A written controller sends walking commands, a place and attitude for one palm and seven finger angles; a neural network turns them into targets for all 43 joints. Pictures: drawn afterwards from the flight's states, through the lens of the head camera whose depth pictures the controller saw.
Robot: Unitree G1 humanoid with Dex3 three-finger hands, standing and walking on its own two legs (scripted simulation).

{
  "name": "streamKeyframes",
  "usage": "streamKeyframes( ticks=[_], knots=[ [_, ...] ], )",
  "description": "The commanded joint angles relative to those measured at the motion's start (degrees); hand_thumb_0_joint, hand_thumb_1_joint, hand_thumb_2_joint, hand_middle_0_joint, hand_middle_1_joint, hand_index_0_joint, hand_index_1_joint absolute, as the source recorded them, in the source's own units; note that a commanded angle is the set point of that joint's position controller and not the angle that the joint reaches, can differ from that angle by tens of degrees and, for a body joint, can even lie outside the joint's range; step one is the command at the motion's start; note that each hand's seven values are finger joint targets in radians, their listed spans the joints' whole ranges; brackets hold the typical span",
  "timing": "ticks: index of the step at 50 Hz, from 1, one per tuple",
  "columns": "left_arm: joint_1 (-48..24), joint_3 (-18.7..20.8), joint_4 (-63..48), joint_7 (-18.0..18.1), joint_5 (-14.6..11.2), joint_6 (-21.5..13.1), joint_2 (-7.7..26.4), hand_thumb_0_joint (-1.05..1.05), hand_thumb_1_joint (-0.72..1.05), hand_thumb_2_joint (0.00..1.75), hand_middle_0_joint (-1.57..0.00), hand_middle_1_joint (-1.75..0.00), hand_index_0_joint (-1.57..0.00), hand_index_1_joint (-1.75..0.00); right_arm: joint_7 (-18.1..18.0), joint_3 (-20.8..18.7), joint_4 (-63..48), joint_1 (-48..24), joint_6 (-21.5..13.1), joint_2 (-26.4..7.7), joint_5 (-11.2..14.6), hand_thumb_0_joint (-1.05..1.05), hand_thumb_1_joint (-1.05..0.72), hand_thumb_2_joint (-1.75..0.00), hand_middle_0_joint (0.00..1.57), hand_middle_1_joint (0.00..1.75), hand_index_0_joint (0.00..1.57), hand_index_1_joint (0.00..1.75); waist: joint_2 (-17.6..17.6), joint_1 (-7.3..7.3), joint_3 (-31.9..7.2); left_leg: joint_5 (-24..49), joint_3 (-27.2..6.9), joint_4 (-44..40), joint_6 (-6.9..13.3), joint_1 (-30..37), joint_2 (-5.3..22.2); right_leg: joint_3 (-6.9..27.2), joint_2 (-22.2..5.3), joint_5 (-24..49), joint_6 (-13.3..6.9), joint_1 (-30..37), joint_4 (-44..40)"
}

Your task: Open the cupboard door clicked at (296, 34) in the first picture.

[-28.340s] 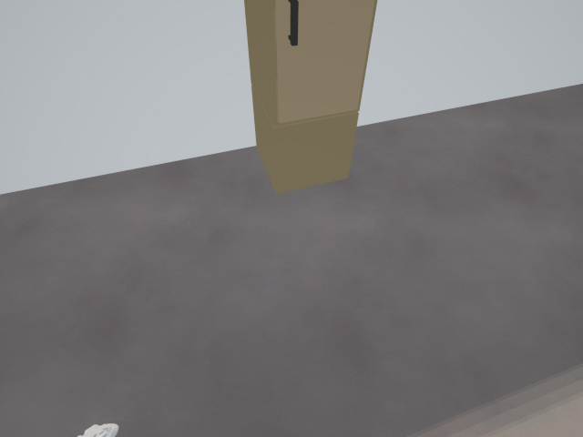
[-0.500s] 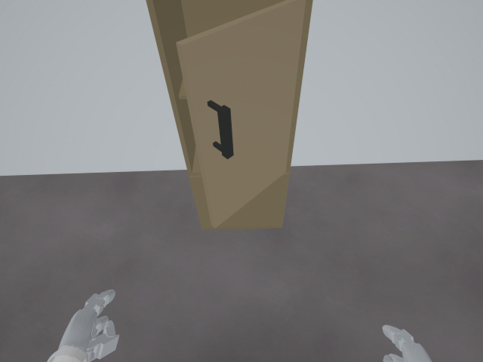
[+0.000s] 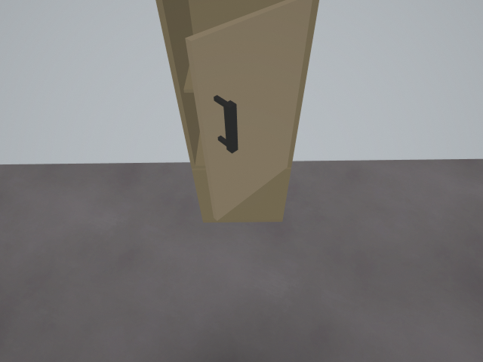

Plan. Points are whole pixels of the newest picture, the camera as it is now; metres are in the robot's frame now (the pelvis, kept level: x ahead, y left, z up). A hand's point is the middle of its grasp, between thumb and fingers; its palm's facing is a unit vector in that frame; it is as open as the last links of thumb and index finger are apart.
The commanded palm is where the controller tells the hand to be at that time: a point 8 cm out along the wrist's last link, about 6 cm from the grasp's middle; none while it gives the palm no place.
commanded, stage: let the arm hang, fingers relaxed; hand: left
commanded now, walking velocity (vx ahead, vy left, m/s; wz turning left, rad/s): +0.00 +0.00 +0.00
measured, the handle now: (225, 124) +0.60 +0.08 +0.05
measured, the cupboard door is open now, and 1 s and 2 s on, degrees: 43 43 43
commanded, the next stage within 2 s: look to check the result in 0.42 s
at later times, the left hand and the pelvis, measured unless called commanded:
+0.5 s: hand out of the picture +0.01 +0.15 -0.18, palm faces +0.03 -0.98 -0.17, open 7.3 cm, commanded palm none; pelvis +0.01 -0.01 +0.00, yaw -1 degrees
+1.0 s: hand out of the picture +0.01 +0.15 -0.17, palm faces +0.04 -0.98 -0.20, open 7.4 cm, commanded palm none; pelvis +0.03 -0.02 +0.00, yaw +0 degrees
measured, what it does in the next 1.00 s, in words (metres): stands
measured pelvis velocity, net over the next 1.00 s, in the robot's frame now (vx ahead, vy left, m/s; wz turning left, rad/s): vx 0.03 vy -0.02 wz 0.00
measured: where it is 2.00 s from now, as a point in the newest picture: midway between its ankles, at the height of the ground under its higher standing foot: outside the picture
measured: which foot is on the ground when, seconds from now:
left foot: down 0.00-1.00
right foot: down 0.00-1.00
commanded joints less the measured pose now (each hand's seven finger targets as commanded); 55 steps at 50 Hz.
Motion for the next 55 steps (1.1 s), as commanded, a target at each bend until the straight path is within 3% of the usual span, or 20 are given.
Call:
streamKeyframes(
  ticks=[1, 8, 11, 18, 21, 24, 30, 35, 55],
  knots=[
    [2.37, 1.02, -2.43, 0.61, 0.13, -0.91, 4.82, 0.00, 0.90, 0.90, -0.20, -0.30, -0.20, -0.30, -0.80, -1.34, -1.40, 2.43, -0.92, -6.77, -0.20, 0.00, -0.90, -0.90, 0.20, 0.30, 0.20, 0.30, -4.23, -0.56, 2.43, -7.70, -6.03, -5.13, 1.51, 3.07, 6.04, 5.08, -5.57, -5.00, -1.92, -9.28, -6.49],
    [2.86, 1.25, -3.08, 0.96, 0.16, -1.16, 3.68, 0.00, 0.90, 0.90, -0.20, -0.30, -0.20, -0.30, -0.71, -1.21, -0.75, 4.05, -1.15, -4.54, -0.22, 0.00, -0.90, -0.90, 0.20, 0.30, 0.20, 0.30, -4.11, -0.40, 2.28, -4.73, -4.86, -4.05, 1.36, 3.18, 5.62, 5.12, -5.75, -3.77, -1.83, -9.49, -5.92],
    [2.44, 1.34, -3.28, 0.99, 0.09, -1.14, 3.08, 0.00, 0.90, 0.90, -0.20, -0.30, -0.20, -0.30, -0.79, -0.97, -0.34, 4.49, -1.39, -3.90, -0.34, 0.00, -0.90, -0.90, 0.20, 0.30, 0.20, 0.30, -1.37, -0.49, 2.48, -3.65, -5.08, -4.42, 1.29, 2.77, 5.68, 5.03, -5.71, -2.05, -1.75, -8.76, -5.20],
    [2.45, 1.61, -3.41, 1.17, 0.03, -1.53, 2.27, 0.00, 0.90, 0.90, -0.20, -0.30, -0.20, -0.30, -1.12, -0.97, -0.67, 4.93, -1.80, -3.34, -0.16, 0.00, -0.90, -0.90, 0.20, 0.30, 0.20, 0.30, -1.96, -0.45, 1.15, 1.11, -4.48, -2.90, 1.31, 3.91, 5.85, 5.12, -5.78, 1.96, -1.73, -7.08, -5.39],
    [2.25, 1.63, -3.29, 1.13, 0.00, -1.44, 2.03, 0.00, 0.90, 0.90, -0.20, -0.30, -0.20, -0.30, -1.22, -0.86, -0.48, 4.99, -1.81, -3.29, -0.24, 0.00, -0.90, -0.90, 0.20, 0.30, 0.20, 0.30, -0.24, -0.61, 1.86, 0.96, -4.46, -3.11, 1.17, 3.81, 5.86, 5.18, -5.79, 2.26, -1.71, -7.05, -5.44],
    [2.57, 1.60, -3.10, 1.17, 0.00, -1.58, 1.78, 0.00, 0.90, 0.90, -0.20, -0.30, -0.20, -0.30, -1.29, -0.92, -0.66, 4.87, -1.82, -3.24, -0.13, 0.00, -0.90, -0.90, 0.20, 0.30, 0.20, 0.30, -2.63, -0.61, 1.75, 2.18, -4.20, -2.46, 1.26, 4.20, 5.91, 5.19, -5.94, 3.44, -1.71, -6.74, -5.84],
    [3.03, 1.46, -3.19, 1.22, -0.06, -1.72, 1.78, 0.00, 0.90, 0.90, -0.20, -0.30, -0.20, -0.30, -1.30, -1.02, -0.70, 4.41, -1.70, -3.50, -0.12, 0.00, -0.90, -0.90, 0.20, 0.30, 0.20, 0.30, -2.02, -0.72, 1.19, 3.34, -3.69, -1.52, 1.19, 5.51, 5.84, 5.43, -6.19, 4.60, -1.67, -6.83, -6.28],
    [3.31, 1.49, -3.25, 1.35, -0.06, -1.89, 1.99, 0.00, 0.90, 0.90, -0.20, -0.30, -0.20, -0.30, -1.39, -1.06, -0.83, 3.86, -1.79, -3.97, -0.03, 0.00, -0.90, -0.90, 0.20, 0.30, 0.20, 0.30, -3.67, -0.67, 0.42, 5.66, -3.38, -1.01, 1.30, 6.20, 6.08, 5.16, -6.37, 8.50, -1.41, -5.57, -6.08],
    [1.97, 1.69, -3.78, 1.20, -0.08, -1.86, 3.35, 0.00, 0.90, 0.90, -0.20, -0.30, -0.20, -0.30, -1.46, -0.91, -0.99, 1.88, -1.96, -5.26, -0.08, 0.00, -0.90, -0.90, 0.20, 0.30, 0.20, 0.30, -3.13, -0.34, 0.69, 7.04, -3.57, -1.29, 1.23, 6.43, 6.10, 4.81, -6.58, 10.61, -1.20, -3.78, -6.60]
  ],
)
